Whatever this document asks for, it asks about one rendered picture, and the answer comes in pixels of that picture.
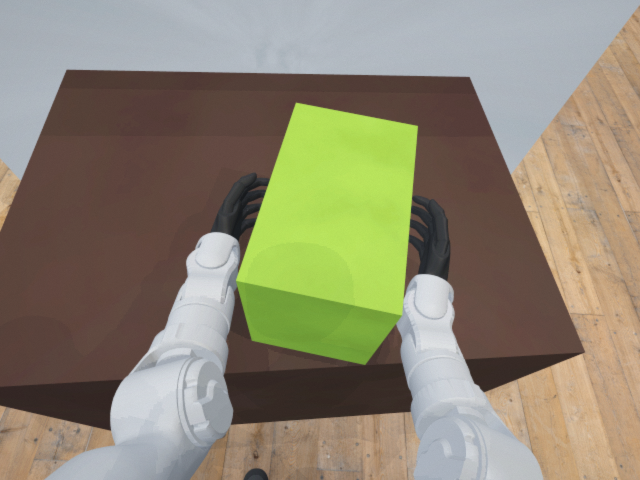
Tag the left robot forearm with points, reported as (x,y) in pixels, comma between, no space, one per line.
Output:
(201,316)

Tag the carton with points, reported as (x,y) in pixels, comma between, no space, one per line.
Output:
(324,270)

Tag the left robot hand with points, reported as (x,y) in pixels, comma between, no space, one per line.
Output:
(231,216)

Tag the pedestal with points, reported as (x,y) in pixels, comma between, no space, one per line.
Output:
(129,172)

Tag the robot left upper arm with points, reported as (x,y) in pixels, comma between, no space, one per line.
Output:
(164,420)

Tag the right robot hand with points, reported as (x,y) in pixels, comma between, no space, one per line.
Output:
(434,252)

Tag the right robot forearm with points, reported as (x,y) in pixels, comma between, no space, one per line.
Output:
(436,372)

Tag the robot right upper arm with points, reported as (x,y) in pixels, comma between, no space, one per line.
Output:
(456,447)

